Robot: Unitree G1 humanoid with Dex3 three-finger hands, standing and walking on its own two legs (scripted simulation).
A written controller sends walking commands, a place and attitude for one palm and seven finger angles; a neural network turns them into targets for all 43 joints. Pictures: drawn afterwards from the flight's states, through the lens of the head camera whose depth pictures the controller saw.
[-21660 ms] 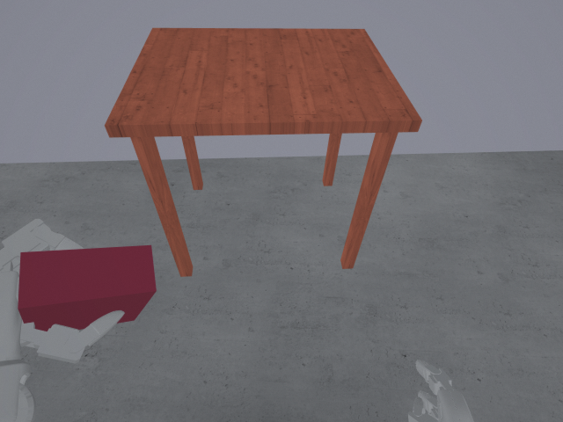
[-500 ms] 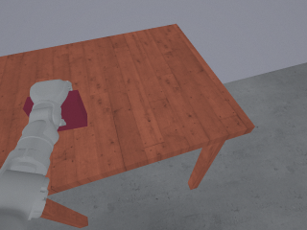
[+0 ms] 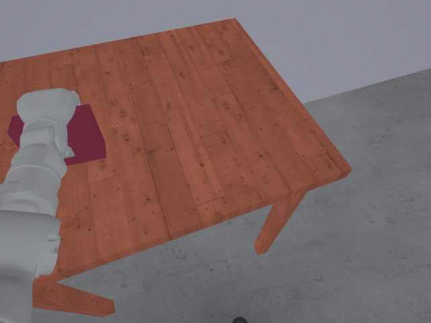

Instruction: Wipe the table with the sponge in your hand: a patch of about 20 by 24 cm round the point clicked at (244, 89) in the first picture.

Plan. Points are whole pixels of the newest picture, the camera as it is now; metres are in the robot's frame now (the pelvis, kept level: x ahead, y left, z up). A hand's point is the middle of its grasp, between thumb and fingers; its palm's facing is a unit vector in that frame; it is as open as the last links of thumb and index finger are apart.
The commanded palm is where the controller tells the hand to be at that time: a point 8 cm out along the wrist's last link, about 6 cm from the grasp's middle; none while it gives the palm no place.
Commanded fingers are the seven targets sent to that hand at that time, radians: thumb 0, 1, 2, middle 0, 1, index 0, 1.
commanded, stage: slide across to the middle lane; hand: left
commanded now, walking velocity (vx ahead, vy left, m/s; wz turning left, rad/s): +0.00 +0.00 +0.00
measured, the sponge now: (66, 144) +0.45 +0.30 +0.04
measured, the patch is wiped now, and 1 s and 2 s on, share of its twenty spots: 0.55 0.65 0.75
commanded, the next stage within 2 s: wipe back along the middle lane in 0.60 s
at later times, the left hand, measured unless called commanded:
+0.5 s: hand (76, 123) +0.48 +0.27 +0.07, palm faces -0.08 +0.00 -1.00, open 9.4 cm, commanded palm +0.46 +0.25 +0.12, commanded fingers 0.00 0.10 1.30 -1.20 -1.60 -1.20 -1.60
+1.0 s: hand (99, 130) +0.46 +0.23 +0.07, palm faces -0.04 +0.00 -1.00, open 9.4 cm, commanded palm +0.43 +0.21 +0.11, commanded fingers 0.00 0.10 1.30 -1.20 -1.60 -1.20 -1.60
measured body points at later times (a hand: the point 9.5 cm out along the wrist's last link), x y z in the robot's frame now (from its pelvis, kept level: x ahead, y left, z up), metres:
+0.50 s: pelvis +0.02 +0.01 +0.00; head +0.09 +0.01 +0.45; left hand +0.48 +0.27 +0.12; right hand +0.10 -0.25 -0.13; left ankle -0.05 +0.09 -0.73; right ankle +0.03 -0.10 -0.73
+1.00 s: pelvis +0.02 +0.01 +0.01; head +0.06 -0.01 +0.45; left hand +0.46 +0.22 +0.12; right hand +0.12 -0.24 -0.14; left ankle -0.05 +0.09 -0.73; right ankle +0.03 -0.10 -0.73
